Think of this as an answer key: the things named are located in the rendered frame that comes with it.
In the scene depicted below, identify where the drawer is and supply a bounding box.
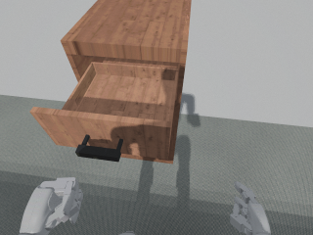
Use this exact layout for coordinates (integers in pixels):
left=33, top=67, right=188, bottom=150
left=30, top=62, right=179, bottom=160

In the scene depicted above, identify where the handle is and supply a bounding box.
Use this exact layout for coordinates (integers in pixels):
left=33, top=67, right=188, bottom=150
left=75, top=134, right=123, bottom=162

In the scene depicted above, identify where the right robot hand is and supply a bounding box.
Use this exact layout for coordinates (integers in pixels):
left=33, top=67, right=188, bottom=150
left=230, top=181, right=271, bottom=235

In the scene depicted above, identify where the left robot hand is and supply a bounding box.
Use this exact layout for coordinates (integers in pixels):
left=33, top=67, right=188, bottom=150
left=20, top=177, right=84, bottom=235

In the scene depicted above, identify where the cabinet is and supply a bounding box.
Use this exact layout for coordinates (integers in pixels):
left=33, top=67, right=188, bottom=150
left=60, top=0, right=192, bottom=165

